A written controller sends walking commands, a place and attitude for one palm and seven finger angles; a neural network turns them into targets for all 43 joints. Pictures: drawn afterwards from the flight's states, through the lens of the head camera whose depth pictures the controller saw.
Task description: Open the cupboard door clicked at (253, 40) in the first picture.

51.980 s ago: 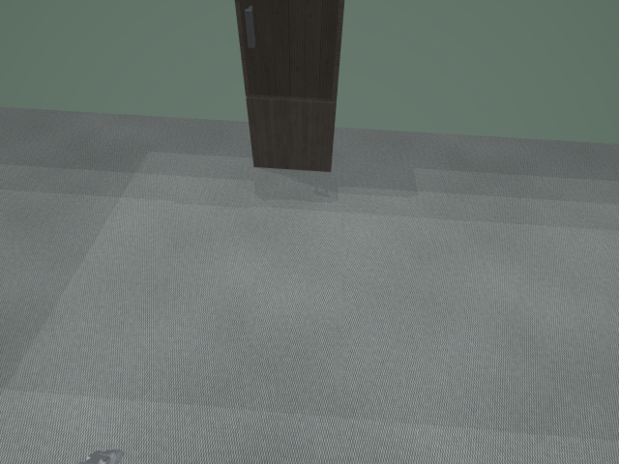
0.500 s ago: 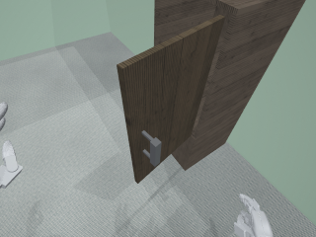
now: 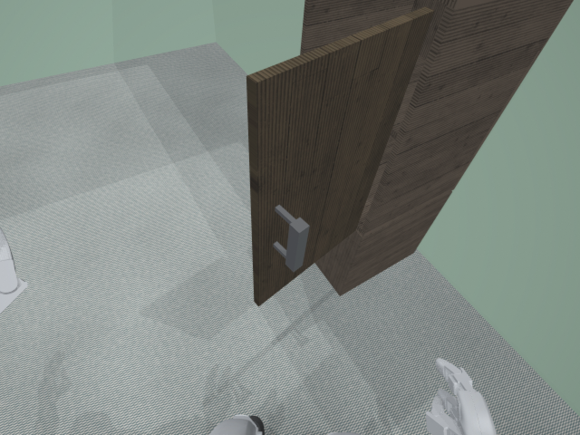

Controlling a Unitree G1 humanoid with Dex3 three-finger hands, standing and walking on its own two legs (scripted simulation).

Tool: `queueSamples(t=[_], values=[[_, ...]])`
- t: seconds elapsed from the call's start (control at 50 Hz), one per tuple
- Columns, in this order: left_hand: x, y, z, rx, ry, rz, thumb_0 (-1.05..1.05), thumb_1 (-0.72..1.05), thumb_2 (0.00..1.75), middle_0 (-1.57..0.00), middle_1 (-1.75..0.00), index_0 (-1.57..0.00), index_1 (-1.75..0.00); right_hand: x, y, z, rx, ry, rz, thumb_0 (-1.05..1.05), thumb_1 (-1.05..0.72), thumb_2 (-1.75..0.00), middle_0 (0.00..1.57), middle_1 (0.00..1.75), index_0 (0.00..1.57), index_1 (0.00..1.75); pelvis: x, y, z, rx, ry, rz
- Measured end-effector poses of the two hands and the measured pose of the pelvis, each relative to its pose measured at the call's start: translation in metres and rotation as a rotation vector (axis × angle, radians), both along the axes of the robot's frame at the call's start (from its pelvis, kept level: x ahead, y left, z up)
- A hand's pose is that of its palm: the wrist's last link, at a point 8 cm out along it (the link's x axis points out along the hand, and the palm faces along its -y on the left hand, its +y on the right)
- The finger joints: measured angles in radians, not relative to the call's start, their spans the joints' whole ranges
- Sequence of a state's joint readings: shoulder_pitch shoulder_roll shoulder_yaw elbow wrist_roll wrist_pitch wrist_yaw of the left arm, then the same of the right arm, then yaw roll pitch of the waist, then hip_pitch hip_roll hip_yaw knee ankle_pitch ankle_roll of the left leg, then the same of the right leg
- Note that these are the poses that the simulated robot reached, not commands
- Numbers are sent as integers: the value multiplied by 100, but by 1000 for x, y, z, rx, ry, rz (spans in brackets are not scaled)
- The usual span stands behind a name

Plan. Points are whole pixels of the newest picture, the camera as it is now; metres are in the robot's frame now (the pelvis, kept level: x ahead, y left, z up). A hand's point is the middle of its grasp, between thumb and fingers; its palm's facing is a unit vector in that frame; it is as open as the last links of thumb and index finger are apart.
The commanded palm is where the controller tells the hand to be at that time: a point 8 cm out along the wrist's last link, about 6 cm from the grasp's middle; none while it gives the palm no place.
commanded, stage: step back with the hand held close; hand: left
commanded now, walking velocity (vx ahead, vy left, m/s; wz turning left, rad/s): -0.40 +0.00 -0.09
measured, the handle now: (288, 238) +0.44 +0.02 -0.05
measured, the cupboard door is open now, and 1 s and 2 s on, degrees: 100 100 100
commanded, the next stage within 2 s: stop stepping back and stand still in 0.14 s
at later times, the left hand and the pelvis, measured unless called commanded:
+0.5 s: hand (56, 357) +0.16 +0.21 +0.17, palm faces +0.26 -0.80 -0.53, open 7.4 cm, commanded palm +0.11 +0.25 +0.19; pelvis -0.06 -0.03 +0.00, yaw -7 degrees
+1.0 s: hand (23, 386) +0.14 +0.23 +0.16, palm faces +0.37 -0.80 -0.47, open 7.4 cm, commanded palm +0.09 +0.27 +0.19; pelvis -0.08 -0.02 +0.01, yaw -6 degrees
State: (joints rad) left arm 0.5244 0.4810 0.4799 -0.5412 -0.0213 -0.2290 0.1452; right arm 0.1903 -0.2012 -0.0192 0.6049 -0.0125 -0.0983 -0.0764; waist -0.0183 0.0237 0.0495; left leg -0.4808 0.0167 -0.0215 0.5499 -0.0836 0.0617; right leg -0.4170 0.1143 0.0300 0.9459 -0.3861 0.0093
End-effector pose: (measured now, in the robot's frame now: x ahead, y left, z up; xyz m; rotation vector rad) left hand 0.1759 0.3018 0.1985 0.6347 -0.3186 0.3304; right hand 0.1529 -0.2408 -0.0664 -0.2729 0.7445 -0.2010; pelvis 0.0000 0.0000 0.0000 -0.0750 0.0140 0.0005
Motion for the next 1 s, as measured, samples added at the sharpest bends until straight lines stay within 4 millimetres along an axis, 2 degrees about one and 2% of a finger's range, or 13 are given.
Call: queueSamples(t=[0.1,0.16,0.2,0.24,0.3,0.4,0.46,0.56,0.64,0.72,0.8,0.88,1.0], values=[[-18,-4,0,-74,3,41,1,89,90,-21,-30,-22,-31,-8,7,3,34,-2,39,1,-90,-90,20,30,20,30,-11,-7,7,14,61,-47],[-22,-19,-6,-102,15,17,1,89,90,-21,-30,-21,-31,-12,7,-1,55,-15,65,1,-90,-90,20,30,20,30,-26,-14,5,36,90,-80],[-23,-34,-11,-73,8,-32,1,89,90,-21,-30,-21,-30,-16,3,-9,67,-33,70,1,-90,-90,20,30,20,30,-42,-20,-5,75,97,-123],[-21,-47,-12,-70,9,-85,1,89,90,-21,-30,-21,-30,-27,-4,-14,67,-23,51,1,-90,-90,20,30,20,30,-54,-22,-6,50,75,-128],[-20,-58,-7,-56,11,-157,1,89,90,-21,-30,-22,-31,-49,-15,-11,66,-3,-21,1,-90,-90,20,30,20,30,-56,-25,-4,47,39,-121],[-29,-57,-5,-19,58,-170,1,89,90,-22,-30,-22,-31,-85,-40,2,27,-38,-108,1,-90,-90,20,30,20,30,-60,-29,-3,69,17,-126],[-41,-53,-7,-10,90,-135,1,89,90,-22,-30,-22,-31,-104,-54,0,4,-26,-134,1,-90,-90,20,30,20,30,-65,-29,-3,68,11,-108],[-52,-40,-13,-68,69,-48,1,89,90,-22,-30,-22,-31,-130,-63,-6,-30,74,-168,1,-90,-90,20,30,20,30,-55,-25,2,92,8,-139],[-40,-34,-22,-136,30,-26,1,89,90,-21,-30,-22,-31,-131,-56,-12,-34,72,-174,2,-91,-90,20,30,20,30,-59,-16,-1,89,-17,-130],[-35,-45,-18,-121,49,-75,2,89,90,-21,-30,-21,-31,-125,-35,-5,31,-14,-151,2,-91,-90,20,30,20,30,-73,-16,2,95,-33,-130],[-50,-58,-4,-32,61,-128,2,89,90,-21,-30,-22,-31,-121,-17,-5,99,-77,-117,2,-90,-90,20,30,20,30,-83,-21,1,93,-33,-129],[-70,-57,4,-7,80,-101,1,89,90,-22,-30,-22,-31,-123,-11,-11,135,-37,-98,1,-90,-90,20,30,20,30,-84,-23,6,74,-16,-130],[-76,-34,-16,-110,86,21,1,89,90,-21,-30,-22,-31,-128,-19,-19,82,36,-83,1,-90,-90,20,30,20,30,-81,-18,6,57,-20,-111]])
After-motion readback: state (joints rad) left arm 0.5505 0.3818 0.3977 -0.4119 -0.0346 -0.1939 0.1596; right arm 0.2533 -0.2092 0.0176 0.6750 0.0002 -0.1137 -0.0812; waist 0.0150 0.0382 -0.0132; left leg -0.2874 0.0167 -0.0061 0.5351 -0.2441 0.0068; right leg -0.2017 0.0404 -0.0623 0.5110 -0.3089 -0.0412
